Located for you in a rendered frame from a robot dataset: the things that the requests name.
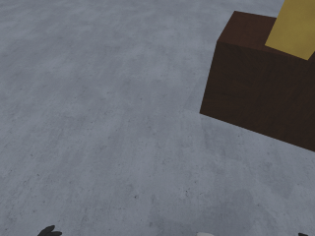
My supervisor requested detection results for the pedestal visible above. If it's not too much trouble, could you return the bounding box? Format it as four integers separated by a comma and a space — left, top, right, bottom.
199, 11, 315, 152

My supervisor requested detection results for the carton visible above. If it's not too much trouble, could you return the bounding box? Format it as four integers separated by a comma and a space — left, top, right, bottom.
265, 0, 315, 60

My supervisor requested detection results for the left robot hand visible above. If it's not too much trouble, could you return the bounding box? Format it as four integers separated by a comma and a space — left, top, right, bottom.
37, 225, 62, 236

